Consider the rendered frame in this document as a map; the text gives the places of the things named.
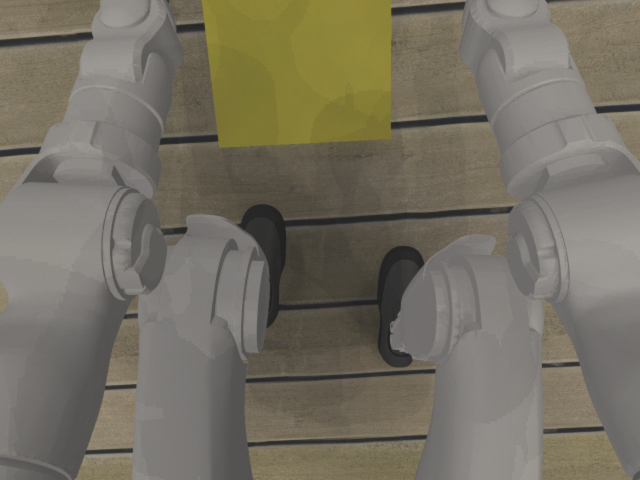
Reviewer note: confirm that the right robot forearm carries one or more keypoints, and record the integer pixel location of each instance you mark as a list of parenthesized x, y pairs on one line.
[(536, 102)]

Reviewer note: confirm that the left robot forearm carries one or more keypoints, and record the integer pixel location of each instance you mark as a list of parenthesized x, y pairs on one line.
[(118, 107)]

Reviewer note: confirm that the carton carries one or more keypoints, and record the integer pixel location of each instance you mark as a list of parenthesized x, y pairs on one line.
[(299, 71)]

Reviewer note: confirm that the right robot shin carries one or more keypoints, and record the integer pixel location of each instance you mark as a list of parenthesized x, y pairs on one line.
[(404, 338)]

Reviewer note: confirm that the right robot upper arm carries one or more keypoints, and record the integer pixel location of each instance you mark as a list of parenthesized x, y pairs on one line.
[(578, 248)]

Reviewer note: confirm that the robot right thigh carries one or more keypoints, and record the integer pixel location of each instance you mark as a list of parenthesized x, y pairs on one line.
[(487, 417)]

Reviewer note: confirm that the left robot upper arm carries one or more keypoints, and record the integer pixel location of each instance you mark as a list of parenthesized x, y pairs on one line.
[(72, 258)]

